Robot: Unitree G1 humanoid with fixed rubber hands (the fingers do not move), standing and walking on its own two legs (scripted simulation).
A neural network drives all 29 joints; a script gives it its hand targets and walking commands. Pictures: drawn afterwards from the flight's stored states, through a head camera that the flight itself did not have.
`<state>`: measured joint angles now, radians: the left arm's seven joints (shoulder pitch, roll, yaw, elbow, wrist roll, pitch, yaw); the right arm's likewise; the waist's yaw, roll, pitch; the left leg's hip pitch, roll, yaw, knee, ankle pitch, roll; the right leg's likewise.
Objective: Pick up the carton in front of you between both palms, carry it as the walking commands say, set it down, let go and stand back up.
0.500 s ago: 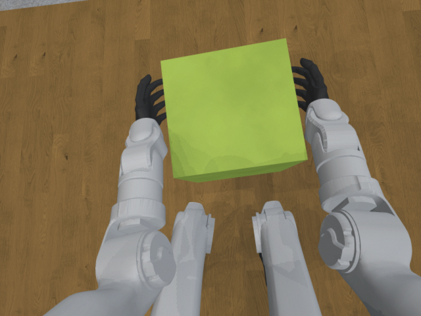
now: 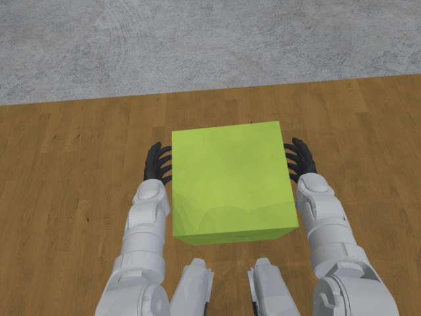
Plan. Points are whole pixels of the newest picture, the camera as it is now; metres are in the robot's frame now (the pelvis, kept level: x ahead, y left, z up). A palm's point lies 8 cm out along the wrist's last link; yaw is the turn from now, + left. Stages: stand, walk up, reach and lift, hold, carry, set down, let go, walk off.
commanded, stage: reach and lift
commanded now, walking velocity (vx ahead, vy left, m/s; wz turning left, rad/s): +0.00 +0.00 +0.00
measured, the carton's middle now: (230, 192) +0.38 +0.00 -0.12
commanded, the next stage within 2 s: hold in 1.68 s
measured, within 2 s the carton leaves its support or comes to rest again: neither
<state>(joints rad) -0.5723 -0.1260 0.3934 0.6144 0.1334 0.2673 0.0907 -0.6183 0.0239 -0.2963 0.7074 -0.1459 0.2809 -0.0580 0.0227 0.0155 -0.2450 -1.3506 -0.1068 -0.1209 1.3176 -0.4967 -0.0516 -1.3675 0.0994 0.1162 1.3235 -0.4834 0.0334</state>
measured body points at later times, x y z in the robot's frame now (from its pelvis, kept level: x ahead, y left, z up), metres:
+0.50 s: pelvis +0.05 +0.00 +0.12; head +0.07 +0.00 +0.57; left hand +0.36 +0.16 +0.11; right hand +0.36 -0.15 +0.10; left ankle +0.06 +0.14 -0.60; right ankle +0.06 -0.13 -0.60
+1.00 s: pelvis +0.03 +0.01 +0.14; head +0.01 +0.01 +0.59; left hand +0.35 +0.16 +0.16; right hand +0.34 -0.15 +0.16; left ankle +0.06 +0.14 -0.60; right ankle +0.06 -0.12 -0.60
